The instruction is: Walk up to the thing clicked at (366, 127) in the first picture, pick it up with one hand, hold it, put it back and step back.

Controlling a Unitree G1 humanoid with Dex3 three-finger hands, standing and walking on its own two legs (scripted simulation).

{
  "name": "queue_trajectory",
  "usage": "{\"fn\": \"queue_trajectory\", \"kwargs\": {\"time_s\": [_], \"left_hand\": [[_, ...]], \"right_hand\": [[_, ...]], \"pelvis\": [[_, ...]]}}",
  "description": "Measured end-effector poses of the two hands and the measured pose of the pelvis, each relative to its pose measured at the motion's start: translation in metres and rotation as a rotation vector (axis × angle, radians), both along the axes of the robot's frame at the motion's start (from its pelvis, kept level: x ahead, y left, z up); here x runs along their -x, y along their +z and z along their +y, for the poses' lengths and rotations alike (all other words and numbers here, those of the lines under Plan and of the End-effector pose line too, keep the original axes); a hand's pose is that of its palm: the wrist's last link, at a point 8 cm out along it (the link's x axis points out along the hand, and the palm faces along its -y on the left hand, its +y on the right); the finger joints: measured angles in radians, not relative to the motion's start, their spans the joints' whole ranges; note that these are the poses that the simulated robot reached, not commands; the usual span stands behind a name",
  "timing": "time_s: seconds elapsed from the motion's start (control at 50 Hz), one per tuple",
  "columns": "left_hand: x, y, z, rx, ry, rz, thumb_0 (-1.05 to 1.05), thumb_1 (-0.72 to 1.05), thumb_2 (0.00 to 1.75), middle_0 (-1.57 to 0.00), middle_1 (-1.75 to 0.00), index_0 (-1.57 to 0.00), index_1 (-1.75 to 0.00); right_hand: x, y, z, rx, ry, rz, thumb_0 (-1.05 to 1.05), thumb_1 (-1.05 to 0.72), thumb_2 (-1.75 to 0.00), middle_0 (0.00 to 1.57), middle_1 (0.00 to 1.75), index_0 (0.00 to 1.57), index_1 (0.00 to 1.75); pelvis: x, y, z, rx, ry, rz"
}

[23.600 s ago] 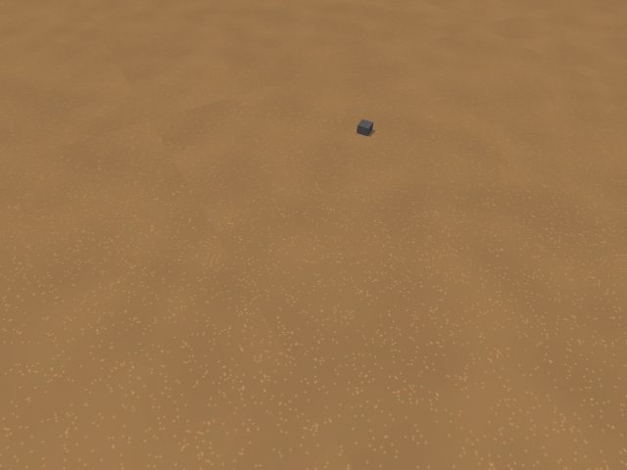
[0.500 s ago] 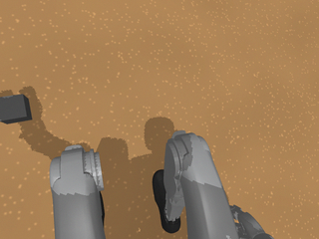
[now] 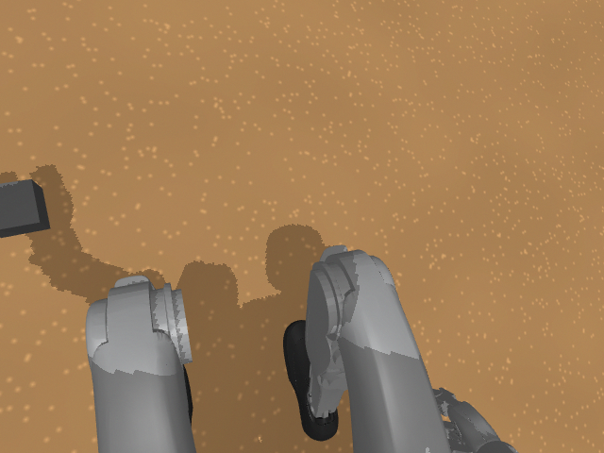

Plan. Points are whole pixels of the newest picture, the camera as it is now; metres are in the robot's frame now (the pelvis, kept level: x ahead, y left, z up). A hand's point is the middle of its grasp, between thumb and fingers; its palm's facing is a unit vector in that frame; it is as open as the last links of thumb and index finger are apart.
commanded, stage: rise first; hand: left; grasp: from above
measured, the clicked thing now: (16, 208) +0.45 +0.34 -0.29
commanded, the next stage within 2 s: approach in 0.24 s
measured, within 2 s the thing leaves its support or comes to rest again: neither
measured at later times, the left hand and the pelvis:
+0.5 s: hand out of the picture +0.41 +0.37 -0.17, palm faces -0.45 -0.10 -0.89, open 13.8 cm; pelvis +0.00 +0.00 +0.00, yaw +1 degrees
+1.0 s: hand out of the picture +0.44 +0.35 -0.17, palm faces -0.42 -0.07 -0.90, open 13.9 cm; pelvis +0.00 +0.00 +0.00, yaw +0 degrees
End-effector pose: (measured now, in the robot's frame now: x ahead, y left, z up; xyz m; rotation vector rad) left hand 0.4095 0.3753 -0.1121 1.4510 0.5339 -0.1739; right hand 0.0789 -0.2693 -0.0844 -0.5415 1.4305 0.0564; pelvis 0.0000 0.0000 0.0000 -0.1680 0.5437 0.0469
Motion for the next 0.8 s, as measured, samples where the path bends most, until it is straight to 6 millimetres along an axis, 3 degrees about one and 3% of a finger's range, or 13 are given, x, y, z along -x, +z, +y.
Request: {"fn": "queue_trajectory", "kwargs": {"time_s": [0.44, 0.54, 0.64, 0.8], "left_hand": [[-0.002, 0.002, 0.001, -0.02, 0.004, 0.012, 0.0, -0.46, 0.95, -0.12, -0.99, -0.14, -0.97], [-0.004, 0.0, -0.014, -0.02, -0.05, 0.03, 0.0, -0.47, 0.95, -0.11, -1.0, -0.12, -0.98], [-0.018, -0.006, -0.039, 0.013, -0.094, 0.013, 0.0, -0.49, 0.97, -0.09, -1.01, -0.11, -0.99], [-0.043, -0.016, -0.058, 0.002, -0.068, -0.059, 0.0, -0.5, 0.98, -0.09, -1.02, -0.1, -1.0]], "right_hand": [[-0.005, 0.002, 0.003, -0.018, -0.003, -0.014, 0.0, -0.9, -0.89, 0.21, 0.3, 0.2, 0.3], [-0.006, 0.003, 0.0, -0.018, -0.001, -0.018, 0.0, -0.9, -0.89, 0.21, 0.3, 0.2, 0.3], [-0.004, 0.006, -0.002, -0.009, 0.007, -0.027, 0.0, -0.9, -0.89, 0.2, 0.3, 0.2, 0.3], [0.02, 0.007, -0.006, 0.006, -0.021, -0.01, 0.0, -0.9, -0.89, 0.2, 0.3, 0.2, 0.3]], "pelvis": [[-0.002, 0.003, 0.001, 0.001, 0.006, 0.018], [-0.002, 0.004, 0.0, -0.006, 0.007, 0.021], [-0.001, 0.004, -0.002, -0.008, 0.002, 0.016], [0.0, -0.005, -0.002, -0.005, -0.01, 0.007]]}}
